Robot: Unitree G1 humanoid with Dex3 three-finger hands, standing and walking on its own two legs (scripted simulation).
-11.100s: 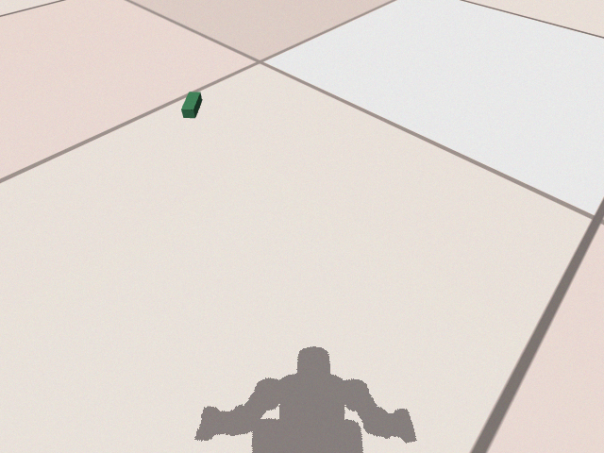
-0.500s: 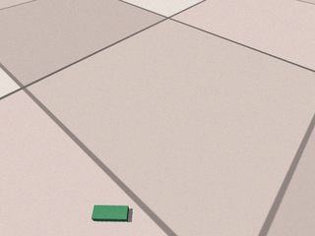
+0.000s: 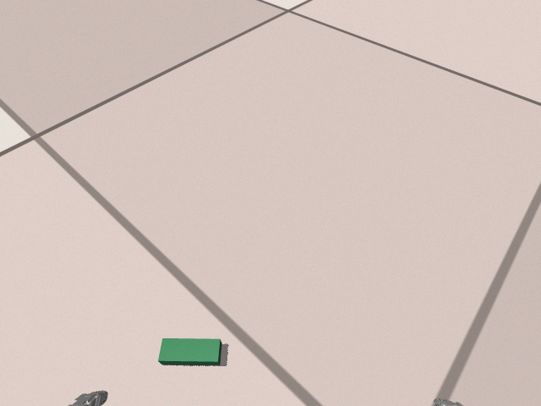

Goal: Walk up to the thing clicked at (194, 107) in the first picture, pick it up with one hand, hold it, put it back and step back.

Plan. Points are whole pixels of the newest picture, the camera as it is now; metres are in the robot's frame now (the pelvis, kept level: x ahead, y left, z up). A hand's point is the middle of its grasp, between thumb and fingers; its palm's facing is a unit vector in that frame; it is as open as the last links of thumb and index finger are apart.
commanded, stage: rise first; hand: left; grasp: from above
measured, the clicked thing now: (191, 351) +0.37 +0.27 -0.75
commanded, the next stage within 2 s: none
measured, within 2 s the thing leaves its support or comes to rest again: neither
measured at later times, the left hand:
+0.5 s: hand out of the picture +0.14 +0.27 -0.23, palm faces -0.13 -0.89 -0.45, open 13.8 cm
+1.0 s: hand out of the picture +0.16 +0.31 -0.36, palm faces -0.40 -0.65 -0.64, open 14.1 cm
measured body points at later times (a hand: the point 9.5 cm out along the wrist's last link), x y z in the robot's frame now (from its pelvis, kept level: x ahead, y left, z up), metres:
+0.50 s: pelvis -0.02 +0.02 -0.08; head +0.08 +0.03 +0.35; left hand +0.14 +0.31 -0.20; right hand +0.13 -0.25 -0.18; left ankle -0.01 +0.13 -0.75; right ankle -0.01 -0.11 -0.75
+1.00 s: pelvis -0.05 +0.01 -0.22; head +0.12 +0.03 +0.20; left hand +0.18 +0.34 -0.32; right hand +0.17 -0.25 -0.31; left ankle -0.01 +0.13 -0.74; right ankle -0.01 -0.11 -0.74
